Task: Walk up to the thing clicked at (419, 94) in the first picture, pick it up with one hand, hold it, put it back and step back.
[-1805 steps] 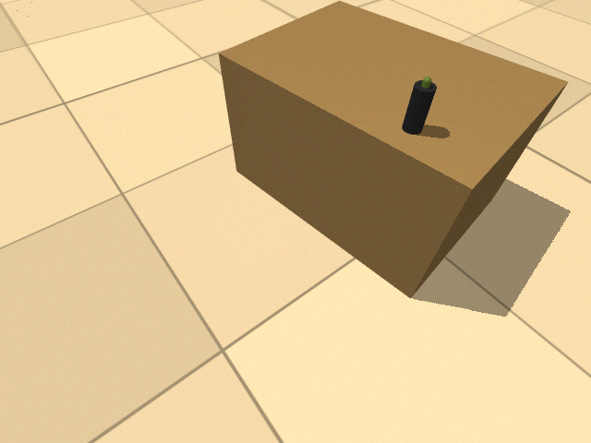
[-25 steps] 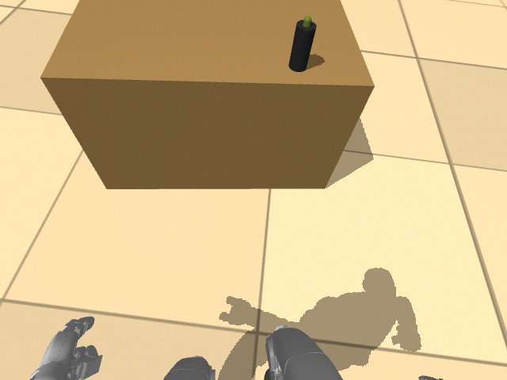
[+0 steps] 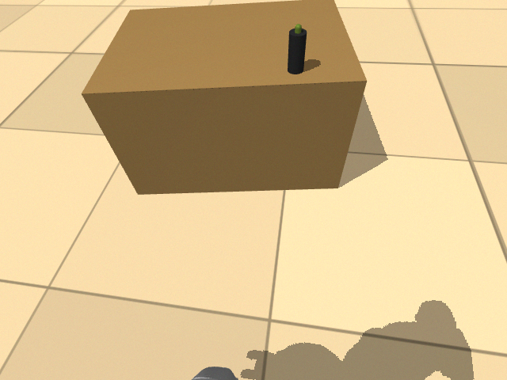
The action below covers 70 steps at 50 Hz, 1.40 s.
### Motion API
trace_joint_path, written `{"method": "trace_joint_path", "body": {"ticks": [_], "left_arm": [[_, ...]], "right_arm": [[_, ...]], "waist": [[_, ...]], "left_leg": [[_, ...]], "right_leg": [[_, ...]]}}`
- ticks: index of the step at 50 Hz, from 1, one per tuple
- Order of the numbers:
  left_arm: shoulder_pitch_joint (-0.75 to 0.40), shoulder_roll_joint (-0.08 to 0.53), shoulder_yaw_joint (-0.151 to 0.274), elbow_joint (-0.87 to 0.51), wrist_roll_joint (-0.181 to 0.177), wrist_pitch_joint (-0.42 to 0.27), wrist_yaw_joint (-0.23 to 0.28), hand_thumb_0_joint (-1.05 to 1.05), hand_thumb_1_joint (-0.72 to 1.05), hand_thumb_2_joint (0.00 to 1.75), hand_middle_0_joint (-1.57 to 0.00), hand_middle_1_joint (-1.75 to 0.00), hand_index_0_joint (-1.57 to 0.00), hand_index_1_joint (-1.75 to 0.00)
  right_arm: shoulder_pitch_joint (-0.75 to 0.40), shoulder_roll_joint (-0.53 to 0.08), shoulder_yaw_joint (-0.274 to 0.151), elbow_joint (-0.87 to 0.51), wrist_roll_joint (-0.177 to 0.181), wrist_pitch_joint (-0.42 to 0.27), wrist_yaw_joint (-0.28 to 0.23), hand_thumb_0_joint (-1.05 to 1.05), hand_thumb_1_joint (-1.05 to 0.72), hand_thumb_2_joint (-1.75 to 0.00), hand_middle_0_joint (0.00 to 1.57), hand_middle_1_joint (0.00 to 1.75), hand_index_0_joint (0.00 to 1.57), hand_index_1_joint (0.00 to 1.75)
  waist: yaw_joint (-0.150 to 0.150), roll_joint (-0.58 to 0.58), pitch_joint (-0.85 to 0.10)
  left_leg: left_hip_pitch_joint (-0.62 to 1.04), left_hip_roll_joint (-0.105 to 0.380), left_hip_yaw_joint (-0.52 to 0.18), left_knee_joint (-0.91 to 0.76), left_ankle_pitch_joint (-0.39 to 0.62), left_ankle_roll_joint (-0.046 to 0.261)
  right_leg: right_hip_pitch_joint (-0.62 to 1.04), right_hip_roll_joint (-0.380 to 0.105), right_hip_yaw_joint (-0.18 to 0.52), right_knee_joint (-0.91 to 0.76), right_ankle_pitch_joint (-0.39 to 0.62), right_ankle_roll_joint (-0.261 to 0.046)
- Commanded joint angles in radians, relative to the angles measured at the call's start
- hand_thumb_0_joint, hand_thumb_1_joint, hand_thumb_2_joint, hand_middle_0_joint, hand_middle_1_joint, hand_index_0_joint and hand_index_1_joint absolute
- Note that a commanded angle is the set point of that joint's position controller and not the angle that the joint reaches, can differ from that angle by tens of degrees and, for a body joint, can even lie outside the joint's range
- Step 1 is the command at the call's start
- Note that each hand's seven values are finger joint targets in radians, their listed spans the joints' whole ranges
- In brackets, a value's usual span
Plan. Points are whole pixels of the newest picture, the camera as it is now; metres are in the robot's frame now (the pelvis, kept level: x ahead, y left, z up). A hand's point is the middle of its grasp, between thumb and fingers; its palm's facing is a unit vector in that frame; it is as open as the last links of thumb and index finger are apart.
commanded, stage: step back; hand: right
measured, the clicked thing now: (296, 48) +1.12 -0.10 -0.07
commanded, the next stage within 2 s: stand in 0.90 s
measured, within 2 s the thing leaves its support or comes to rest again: neither
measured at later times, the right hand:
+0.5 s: hand out of the picture +0.09 -0.27 -0.15, palm faces -0.06 +0.94 -0.35, open 7.4 cm
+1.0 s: hand (385, 356) +0.18 -0.20 -0.13, palm faces -0.06 +0.94 -0.32, open 7.4 cm
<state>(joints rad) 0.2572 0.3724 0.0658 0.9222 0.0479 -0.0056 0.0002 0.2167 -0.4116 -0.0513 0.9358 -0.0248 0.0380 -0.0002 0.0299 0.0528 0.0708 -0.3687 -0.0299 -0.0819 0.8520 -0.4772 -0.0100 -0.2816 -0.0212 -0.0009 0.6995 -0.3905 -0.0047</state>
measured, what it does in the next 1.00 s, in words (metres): steps on the spot: left foot, then left foot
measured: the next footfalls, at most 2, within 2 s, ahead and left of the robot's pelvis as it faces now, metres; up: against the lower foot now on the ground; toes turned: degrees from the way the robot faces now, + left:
left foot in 0.04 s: +0.04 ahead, +0.13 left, +0.00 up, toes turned -1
left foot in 0.62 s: +0.09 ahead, +0.17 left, +0.00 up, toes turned +3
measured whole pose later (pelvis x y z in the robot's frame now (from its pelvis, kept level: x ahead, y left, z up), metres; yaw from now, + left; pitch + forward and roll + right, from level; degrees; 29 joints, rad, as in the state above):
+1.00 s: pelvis +0.04 +0.03 +0.02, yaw +2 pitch -3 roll +0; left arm 0.09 0.37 0.01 1.08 0.00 -0.01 0.00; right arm 0.04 -0.32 -0.01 1.07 0.00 -0.02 0.01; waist 0.02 0.00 0.08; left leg -0.21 0.03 0.00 0.51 -0.26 -0.02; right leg -0.16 -0.05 -0.01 0.50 -0.29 0.04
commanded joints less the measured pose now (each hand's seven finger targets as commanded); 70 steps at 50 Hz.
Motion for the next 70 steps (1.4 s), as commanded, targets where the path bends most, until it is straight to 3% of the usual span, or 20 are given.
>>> {"method": "trace_joint_path", "body": {"ticks": [1, 3, 4, 5, 7, 10, 12, 15, 17, 19, 22, 28, 31, 33, 34, 35, 36, 40, 50, 70], "left_arm": [[-0.066, 0.317, 0.073, -0.078, -0.012, -0.028, 0.016, 0.0, 0.9, 0.9, -0.2, -0.3, -0.2, -0.3], [-0.076, 0.247, 0.04, -0.09, -0.016, -0.022, 0.015, 0.0, 0.9, 0.9, -0.2, -0.3, -0.2, -0.3], [-0.064, 0.185, 0.024, -0.094, -0.025, -0.024, 0.014, 0.0, 0.9, 0.9, -0.2, -0.3, -0.2, -0.3], [-0.133, 0.204, 0.032, -0.09, -0.039, -0.024, 0.022, 0.0, 0.9, 0.9, -0.2, -0.3, -0.2, -0.3], [-0.121, 0.271, 0.048, -0.071, -0.03, -0.034, 0.019, 0.0, 0.9, 0.9, -0.2, -0.3, -0.2, -0.3], [-0.08, 0.228, 0.04, -0.043, -0.028, -0.051, 0.006, 0.0, 0.9, 0.9, -0.2, -0.3, -0.2, -0.3], [-0.07, 0.207, 0.044, -0.027, -0.028, -0.055, 0.005, 0.0, 0.9, 0.9, -0.2, -0.3, -0.2, -0.3], [0.05, 0.204, 0.05, 0.029, -0.024, -0.072, 0.025, 0.0, 0.9, 0.9, -0.2, -0.3, -0.2, -0.3], [0.048, 0.335, 0.082, 0.01, -0.002, -0.073, 0.036, 0.0, 0.9, 0.9, -0.2, -0.3, -0.2, -0.3], [-0.091, 0.339, 0.08, -0.03, -0.006, -0.069, 0.03, 0.0, 0.9, 0.9, -0.2, -0.3, -0.2, -0.3], [-0.127, 0.279, 0.059, -0.03, -0.017, -0.075, 0.028, 0.0, 0.9, 0.9, -0.2, -0.3, -0.2, -0.3], [-0.155, 0.273, 0.054, -0.024, -0.018, -0.061, 0.015, 0.0, 0.9, 0.9, -0.2, -0.3, -0.2, -0.3], [-0.15, 0.243, 0.033, -0.018, -0.032, -0.042, 0.013, 0.0, 0.9, 0.9, -0.2, -0.3, -0.2, -0.3], [-0.132, 0.178, 0.015, -0.032, -0.045, -0.033, 0.014, 0.0, 0.9, 0.9, -0.2, -0.3, -0.2, -0.3], [-0.141, 0.187, 0.016, -0.009, -0.059, -0.023, 0.016, 0.0, 0.9, 0.9, -0.2, -0.3, -0.2, -0.3], [-0.135, 0.202, 0.019, 0.013, -0.055, -0.018, 0.019, 0.0, 0.9, 0.9, -0.2, -0.3, -0.2, -0.3], [-0.138, 0.198, 0.013, 0.022, -0.052, -0.021, 0.018, 0.0, 0.9, 0.9, -0.2, -0.3, -0.2, -0.3], [-0.119, 0.226, 0.016, 0.051, -0.048, -0.03, 0.016, 0.0, 0.9, 0.9, -0.2, -0.3, -0.2, -0.3], [-0.189, 0.201, -0.024, 0.115, -0.048, -0.036, 0.01, 0.0, 0.9, 0.9, -0.2, -0.3, -0.2, -0.3], [-0.2, 0.205, -0.022, 0.155, -0.035, -0.029, -0.002, 0.0, 0.9, 0.9, -0.2, -0.3, -0.2, -0.3]], "right_arm": [[-0.06, -0.176, -0.058, -0.079, -0.016, -0.053, 0.008, 0.0, -0.9, -0.9, 0.2, 0.3, 0.2, 0.3], [0.007, -0.182, -0.073, -0.04, -0.02, -0.064, 0.007, 0.0, -0.9, -0.9, 0.2, 0.3, 0.2, 0.3], [0.053, -0.23, -0.089, -0.032, -0.029, -0.071, 0.005, 0.0, -0.9, -0.9, 0.2, 0.3, 0.2, 0.3], [0.056, -0.314, -0.1, -0.043, -0.024, -0.069, 0.009, 0.0, -0.9, -0.9, 0.2, 0.3, 0.2, 0.3], [0.003, -0.29, -0.1, -0.046, -0.015, -0.064, 0.017, 0.0, -0.9, -0.9, 0.2, 0.3, 0.2, 0.3], [-0.02, -0.21, -0.074, -0.052, -0.018, -0.069, 0.015, 0.0, -0.9, -0.9, 0.2, 0.3, 0.2, 0.3], [-0.031, -0.217, -0.074, -0.051, -0.012, -0.066, 0.017, 0.0, -0.9, -0.9, 0.2, 0.3, 0.2, 0.3], [-0.095, -0.125, -0.036, -0.073, 0.012, -0.046, 0.018, 0.0, -0.9, -0.9, 0.2, 0.3, 0.2, 0.3], [-0.067, -0.073, -0.017, -0.087, 0.01, -0.039, 0.004, 0.0, -0.9, -0.9, 0.2, 0.3, 0.2, 0.3], [-0.015, -0.184, -0.052, -0.041, 0.0, -0.032, -0.003, 0.0, -0.9, -0.9, 0.2, 0.3, 0.2, 0.3], [0.023, -0.159, -0.047, 0.0, 0.004, -0.035, 0.005, 0.0, -0.9, -0.9, 0.2, 0.3, 0.2, 0.3], [0.007, -0.132, -0.038, 0.013, -0.002, -0.047, 0.011, 0.0, -0.9, -0.9, 0.2, 0.3, 0.2, 0.3], [0.021, -0.129, -0.04, 0.041, -0.004, -0.061, -0.003, 0.0, -0.9, -0.9, 0.2, 0.3, 0.2, 0.3], [0.009, -0.199, -0.051, 0.036, -0.012, -0.075, -0.017, 0.0, -0.9, -0.9, 0.2, 0.3, 0.2, 0.3], [-0.064, -0.245, -0.049, 0.019, 0.001, -0.075, -0.017, 0.0, -0.9, -0.9, 0.2, 0.3, 0.2, 0.3], [-0.112, -0.254, -0.049, 0.013, 0.006, -0.071, -0.013, 0.0, -0.9, -0.9, 0.2, 0.3, 0.2, 0.3], [-0.136, -0.229, -0.041, 0.023, 0.004, -0.065, -0.012, 0.0, -0.9, -0.9, 0.2, 0.3, 0.2, 0.3], [-0.162, -0.17, -0.021, 0.031, 0.008, -0.063, -0.017, 0.0, -0.9, -0.9, 0.2, 0.3, 0.2, 0.3], [-0.177, -0.153, -0.009, 0.094, 0.023, -0.077, -0.008, 0.0, -0.9, -0.9, 0.2, 0.3, 0.2, 0.3], [-0.186, -0.153, -0.006, 0.141, 0.012, -0.068, 0.009, 0.0, -0.9, -0.9, 0.2, 0.3, 0.2, 0.3]], "waist": [[0.004, -0.233, -0.026], [-0.039, -0.147, -0.068], [-0.057, 0.046, -0.114], [-0.079, 0.145, -0.063], [-0.051, 0.055, 0.021], [-0.034, 0.053, 0.016], [-0.034, 0.077, -0.009], [0.05, 0.023, -0.089], [0.058, -0.196, -0.075], [0.008, -0.114, 0.024], [-0.016, -0.127, 0.033], [-0.008, -0.209, -0.027], [-0.034, -0.168, -0.086], [-0.022, 0.012, -0.16], [-0.006, 0.058, -0.152], [0.002, 0.081, -0.134], [0.012, 0.067, -0.119], [0.005, 0.064, -0.134], [-0.033, -0.046, -0.15], [-0.028, -0.043, -0.05]], "left_leg": [[0.044, 0.03, 0.058, -0.278, 0.004, 0.011], [0.28, 0.018, -0.004, -0.466, 0.107, 0.051], [0.397, 0.177, -0.298, -0.539, 0.01, 0.113], [0.307, 0.316, -0.5, -0.604, -0.192, 0.217], [0.168, 0.342, -0.443, -0.606, -0.205, 0.282], [0.181, 0.24, -0.256, -0.527, 0.132, 0.21], [0.123, 0.22, -0.21, -0.5, 0.201, 0.192], [-0.03, 0.129, -0.06, -0.266, 0.245, 0.102], [-0.223, -0.051, -0.037, 0.026, -0.089, 0.031], [-0.123, 0.048, -0.069, 0.114, -0.1, 0.023], [-0.091, 0.049, -0.08, 0.075, 0.032, 0.018], [0.048, 0.05, 0.078, -0.191, 0.06, -0.001], [0.193, 0.02, 0.112, -0.406, 0.295, 0.011], [0.25, 0.22, -0.14, -0.436, 0.539, 0.088], [0.16, 0.298, -0.236, -0.432, 0.503, 0.182], [0.079, 0.322, -0.234, -0.43, 0.474, 0.217], [0.061, 0.288, -0.169, -0.425, 0.47, 0.187], [0.084, 0.171, -0.036, -0.369, 0.505, 0.065], [0.288, 0.17, -0.01, -0.438, 0.638, 0.039], [0.2, 0.15, -0.008, -0.607, 0.184, 0.016]], "right_leg": [[0.012, -0.255, 0.314, -0.269, -0.041, -0.189], [-0.099, -0.17, 0.195, -0.115, 0.086, -0.114], [-0.253, -0.067, 0.096, 0.083, 0.06, -0.05], [-0.335, 0.025, -0.036, 0.189, -0.187, -0.02], [-0.246, -0.028, 0.035, 0.232, -0.205, -0.028], [-0.189, -0.022, -0.003, 0.088, -0.09, -0.018], [-0.053, 0.011, -0.042, -0.02, -0.032, -0.011], [0.262, 0.018, -0.013, -0.262, 0.171, -0.024], [0.257, -0.337, 0.51, -0.462, -0.125, -0.151], [0.021, -0.416, 0.551, -0.471, -0.25, -0.265], [0.016, -0.257, 0.285, -0.424, -0.041, -0.171], [0.011, -0.221, 0.126, -0.312, 0.196, -0.153], [0.016, -0.162, 0.054, -0.123, 0.436, -0.094], [-0.021, -0.073, -0.005, 0.031, 0.375, -0.02], [0.001, 0.006, -0.035, 0.033, 0.104, -0.001], [0.083, -0.009, -0.019, 0.004, -0.038, -0.012], [0.11, -0.013, -0.012, -0.067, -0.011, -0.02], [0.16, -0.073, 0.042, -0.159, 0.341, -0.036], [0.159, -0.101, 0.058, -0.29, 0.482, -0.018], [0.1, -0.102, 0.085, -0.451, 0.072, -0.011]]}}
